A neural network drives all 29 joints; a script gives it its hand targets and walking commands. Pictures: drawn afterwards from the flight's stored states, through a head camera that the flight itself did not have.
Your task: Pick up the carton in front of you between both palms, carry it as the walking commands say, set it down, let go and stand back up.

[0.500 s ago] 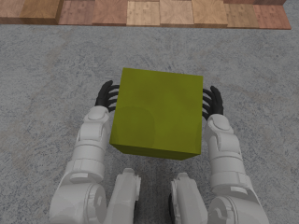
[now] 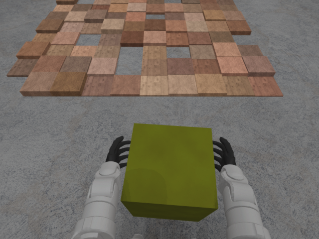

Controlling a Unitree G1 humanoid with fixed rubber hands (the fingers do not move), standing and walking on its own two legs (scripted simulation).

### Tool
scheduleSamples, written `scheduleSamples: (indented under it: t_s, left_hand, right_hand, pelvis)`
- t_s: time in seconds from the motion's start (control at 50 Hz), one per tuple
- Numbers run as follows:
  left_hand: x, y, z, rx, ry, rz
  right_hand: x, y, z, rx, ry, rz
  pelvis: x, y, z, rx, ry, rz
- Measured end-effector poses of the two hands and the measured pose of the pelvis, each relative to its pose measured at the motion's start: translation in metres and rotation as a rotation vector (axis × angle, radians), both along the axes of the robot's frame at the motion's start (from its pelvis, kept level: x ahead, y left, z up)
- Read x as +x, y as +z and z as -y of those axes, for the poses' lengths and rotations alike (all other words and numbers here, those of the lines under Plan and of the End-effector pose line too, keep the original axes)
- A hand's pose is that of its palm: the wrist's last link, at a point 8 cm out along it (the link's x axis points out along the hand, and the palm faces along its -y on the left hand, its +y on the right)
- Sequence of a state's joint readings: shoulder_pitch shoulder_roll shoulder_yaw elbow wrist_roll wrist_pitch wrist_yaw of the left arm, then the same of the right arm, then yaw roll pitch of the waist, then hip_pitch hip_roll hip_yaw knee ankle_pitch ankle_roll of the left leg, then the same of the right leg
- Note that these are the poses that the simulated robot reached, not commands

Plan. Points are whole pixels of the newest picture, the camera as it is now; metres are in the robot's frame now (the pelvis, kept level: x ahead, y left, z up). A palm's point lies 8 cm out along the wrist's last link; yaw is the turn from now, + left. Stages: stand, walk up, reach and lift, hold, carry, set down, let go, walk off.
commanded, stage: reach and lift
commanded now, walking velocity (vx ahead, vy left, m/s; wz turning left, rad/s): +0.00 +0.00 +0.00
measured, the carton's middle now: (168, 176) +0.33 +0.00 -0.10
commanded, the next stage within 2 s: hold in 1.36 s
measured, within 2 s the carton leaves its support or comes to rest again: neither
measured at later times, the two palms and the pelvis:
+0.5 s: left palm (104, 158) +0.30 +0.15 +0.08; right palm (245, 157) +0.31 -0.15 +0.08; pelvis +0.01 +0.00 +0.06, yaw +0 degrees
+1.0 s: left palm (103, 151) +0.31 +0.15 +0.09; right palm (245, 152) +0.31 -0.15 +0.10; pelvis +0.02 +0.00 +0.06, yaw +0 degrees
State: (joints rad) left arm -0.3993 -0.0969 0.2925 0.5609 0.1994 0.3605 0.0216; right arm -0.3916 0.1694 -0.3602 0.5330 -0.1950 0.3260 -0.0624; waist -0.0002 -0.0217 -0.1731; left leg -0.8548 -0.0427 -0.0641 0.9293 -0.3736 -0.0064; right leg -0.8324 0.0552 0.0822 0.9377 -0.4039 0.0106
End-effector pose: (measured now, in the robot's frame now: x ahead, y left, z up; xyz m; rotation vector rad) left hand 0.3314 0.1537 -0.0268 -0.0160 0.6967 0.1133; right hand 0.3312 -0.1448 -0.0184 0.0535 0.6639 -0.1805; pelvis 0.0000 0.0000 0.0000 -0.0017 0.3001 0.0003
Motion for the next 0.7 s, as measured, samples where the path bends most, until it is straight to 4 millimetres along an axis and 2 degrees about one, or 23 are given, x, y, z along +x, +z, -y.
scheduleSamples:
  t_s: [0.2,0.36,0.54,0.7]
  left_hand:
    - [-0.016,0.061,0.004,0.006,0.02,0.016]
    - [-0.028,0.101,0.007,0.028,0.017,0.029]
    - [-0.034,0.105,0.006,0.03,0.012,-0.007]
    - [-0.031,0.108,0.005,0.025,0.012,0.009]
  right_hand:
    - [-0.01,0.06,0.004,-0.016,0.035,0.015]
    - [-0.017,0.099,0.007,-0.033,0.061,0.028]
    - [-0.024,0.103,0.006,-0.042,0.062,-0.008]
    - [-0.023,0.106,0.005,-0.04,0.053,0.007]
  pelvis:
    - [0.014,0.038,0.003,0.004,0.002,0.174]
    - [0.016,0.054,0.005,0.005,0.007,0.308]
    - [0.005,0.056,0.004,0.004,0.006,0.371]
    - [0.001,0.056,0.001,0.003,0.004,0.375]
